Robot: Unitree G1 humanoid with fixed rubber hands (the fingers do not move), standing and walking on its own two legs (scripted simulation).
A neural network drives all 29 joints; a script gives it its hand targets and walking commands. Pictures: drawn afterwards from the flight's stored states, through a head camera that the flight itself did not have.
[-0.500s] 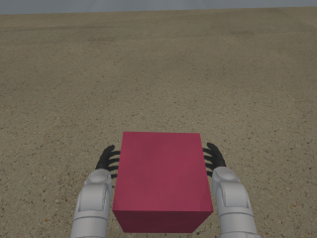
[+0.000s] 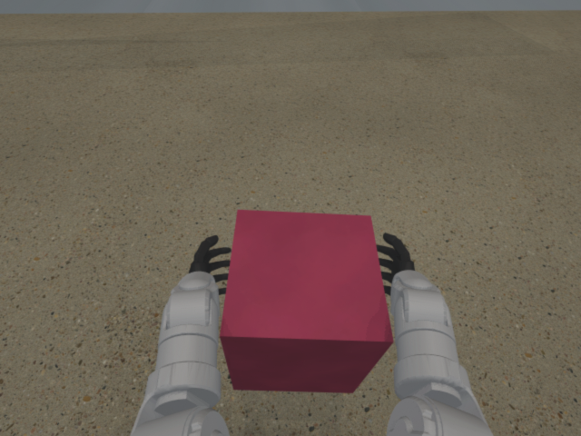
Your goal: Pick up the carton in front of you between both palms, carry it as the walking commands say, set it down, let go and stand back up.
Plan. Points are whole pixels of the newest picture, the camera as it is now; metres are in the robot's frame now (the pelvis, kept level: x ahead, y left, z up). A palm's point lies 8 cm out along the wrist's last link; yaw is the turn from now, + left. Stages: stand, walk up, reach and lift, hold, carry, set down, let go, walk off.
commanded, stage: set down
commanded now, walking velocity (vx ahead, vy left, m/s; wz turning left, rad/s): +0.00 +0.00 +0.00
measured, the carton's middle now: (298, 307) +0.33 -0.02 -0.04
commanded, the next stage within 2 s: none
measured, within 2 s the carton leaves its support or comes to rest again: neither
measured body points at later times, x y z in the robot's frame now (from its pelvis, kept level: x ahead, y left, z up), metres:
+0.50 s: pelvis -0.03 -0.03 -0.11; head +0.20 +0.01 +0.28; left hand +0.39 +0.15 -0.19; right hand +0.40 -0.15 -0.17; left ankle +0.08 +0.10 -0.73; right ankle +0.01 -0.16 -0.73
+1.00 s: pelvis -0.04 -0.03 -0.23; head +0.23 +0.01 +0.13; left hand +0.43 +0.17 -0.34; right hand +0.44 -0.13 -0.32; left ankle +0.08 +0.10 -0.73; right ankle +0.01 -0.16 -0.73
